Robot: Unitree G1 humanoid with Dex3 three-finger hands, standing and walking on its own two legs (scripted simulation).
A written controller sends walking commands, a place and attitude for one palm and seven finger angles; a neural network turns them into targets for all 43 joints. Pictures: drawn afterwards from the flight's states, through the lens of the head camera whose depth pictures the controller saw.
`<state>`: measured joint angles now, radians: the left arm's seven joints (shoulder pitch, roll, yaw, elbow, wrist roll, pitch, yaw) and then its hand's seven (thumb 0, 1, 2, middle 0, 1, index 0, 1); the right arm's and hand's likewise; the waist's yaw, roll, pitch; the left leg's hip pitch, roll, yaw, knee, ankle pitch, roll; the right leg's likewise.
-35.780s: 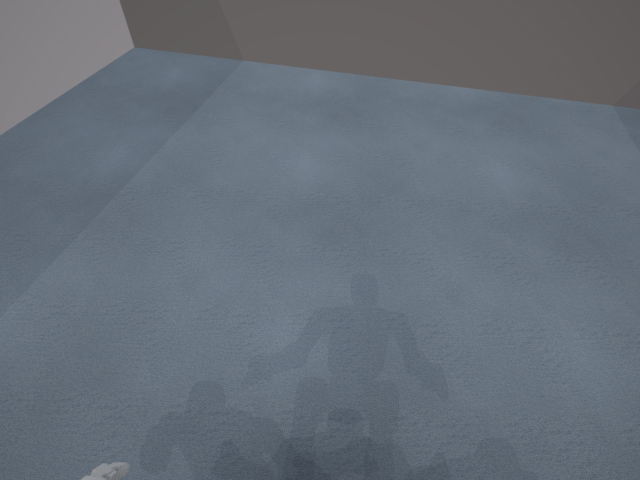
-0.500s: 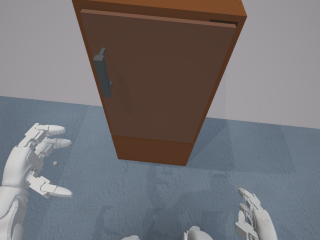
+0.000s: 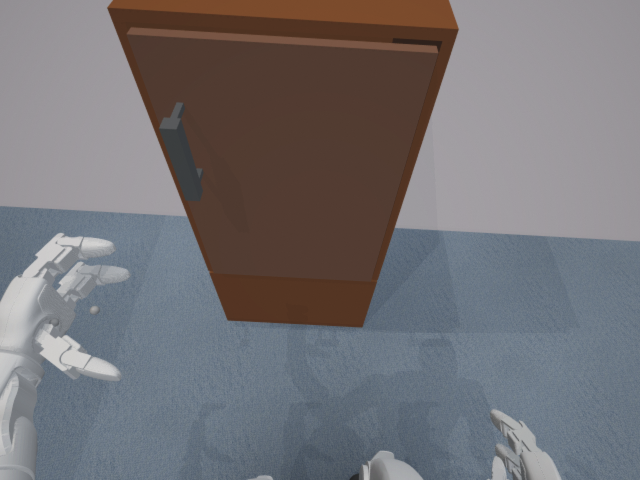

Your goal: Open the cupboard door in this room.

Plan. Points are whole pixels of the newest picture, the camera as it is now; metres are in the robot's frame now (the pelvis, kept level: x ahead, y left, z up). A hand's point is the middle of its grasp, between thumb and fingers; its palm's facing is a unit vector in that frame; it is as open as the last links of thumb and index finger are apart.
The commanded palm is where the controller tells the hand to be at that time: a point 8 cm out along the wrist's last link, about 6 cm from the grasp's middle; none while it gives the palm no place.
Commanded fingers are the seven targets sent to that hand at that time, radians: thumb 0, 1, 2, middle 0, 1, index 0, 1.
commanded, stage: raise the hand with hooked fingers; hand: left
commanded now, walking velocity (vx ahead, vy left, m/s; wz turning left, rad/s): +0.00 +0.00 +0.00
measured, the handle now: (186, 153) +0.57 +0.23 +0.04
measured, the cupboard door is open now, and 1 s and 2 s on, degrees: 0 0 0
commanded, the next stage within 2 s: move the hooked fingers beside the handle in 0.26 s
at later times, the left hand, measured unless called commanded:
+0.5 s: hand (94, 309) +0.29 +0.27 +0.06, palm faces +0.01 -1.00 -0.04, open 14.0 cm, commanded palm +0.27 +0.32 +0.06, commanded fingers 0.00 -0.50 0.30 -0.30 -1.20 -0.30 -1.20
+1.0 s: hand (111, 251) +0.37 +0.28 +0.05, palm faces +0.00 -1.00 -0.02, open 14.0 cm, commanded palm +0.35 +0.33 +0.06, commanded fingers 0.00 -0.50 0.30 -0.30 -1.20 -0.30 -1.20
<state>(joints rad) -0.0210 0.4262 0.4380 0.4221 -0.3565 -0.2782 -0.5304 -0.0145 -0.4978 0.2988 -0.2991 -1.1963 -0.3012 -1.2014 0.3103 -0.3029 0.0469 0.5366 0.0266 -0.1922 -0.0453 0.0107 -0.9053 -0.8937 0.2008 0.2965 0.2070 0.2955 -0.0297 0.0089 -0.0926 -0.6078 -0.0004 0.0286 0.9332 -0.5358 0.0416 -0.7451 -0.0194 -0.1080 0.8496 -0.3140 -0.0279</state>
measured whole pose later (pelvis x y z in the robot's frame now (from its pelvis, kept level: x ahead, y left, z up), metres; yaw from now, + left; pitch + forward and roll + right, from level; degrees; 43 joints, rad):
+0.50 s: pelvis -0.01 +0.00 +0.00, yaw +1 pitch +12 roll -2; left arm -0.09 0.42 0.42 0.47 -0.34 -0.30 -0.53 -0.02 -0.50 0.30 -0.30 -1.20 -0.30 -1.20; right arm 0.28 -0.29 0.07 0.54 0.03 -0.20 -0.06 0.01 -0.90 -0.89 0.20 0.30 0.21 0.30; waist -0.01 0.01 -0.08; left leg -0.62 0.00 0.01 0.95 -0.53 0.04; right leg -0.75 -0.03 -0.12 0.86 -0.31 -0.03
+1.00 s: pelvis +0.00 +0.00 -0.01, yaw -1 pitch +16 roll -2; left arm -0.40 0.53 0.50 0.79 -0.28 -0.31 -0.56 -0.02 -0.50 0.30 -0.30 -1.20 -0.30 -1.20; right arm 0.34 -0.31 0.06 0.56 0.02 -0.12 -0.06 0.01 -0.91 -0.89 0.20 0.30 0.21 0.30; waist -0.06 0.00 -0.09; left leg -0.72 0.01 0.03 0.98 -0.54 0.04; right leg -0.86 -0.01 -0.10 0.88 -0.31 -0.03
